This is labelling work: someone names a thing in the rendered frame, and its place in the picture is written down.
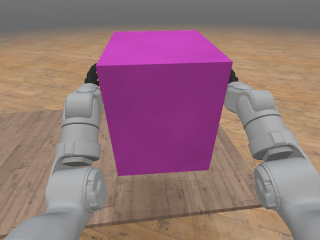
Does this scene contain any table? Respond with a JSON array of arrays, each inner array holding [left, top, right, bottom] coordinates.
[[0, 107, 263, 239]]

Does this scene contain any carton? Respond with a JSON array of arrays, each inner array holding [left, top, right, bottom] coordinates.
[[96, 30, 233, 176]]

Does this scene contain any right robot forearm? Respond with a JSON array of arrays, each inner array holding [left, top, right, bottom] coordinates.
[[223, 81, 320, 180]]

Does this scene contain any robot left upper arm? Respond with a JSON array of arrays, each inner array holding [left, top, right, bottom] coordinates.
[[3, 166, 108, 240]]

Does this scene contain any robot right upper arm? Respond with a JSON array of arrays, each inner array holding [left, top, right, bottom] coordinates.
[[253, 156, 320, 240]]

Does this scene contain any left robot forearm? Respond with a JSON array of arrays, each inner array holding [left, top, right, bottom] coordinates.
[[45, 83, 104, 207]]

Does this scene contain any robot right hand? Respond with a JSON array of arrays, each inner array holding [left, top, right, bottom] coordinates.
[[228, 69, 239, 84]]

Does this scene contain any robot left hand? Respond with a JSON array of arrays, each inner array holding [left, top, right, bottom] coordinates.
[[84, 63, 101, 90]]

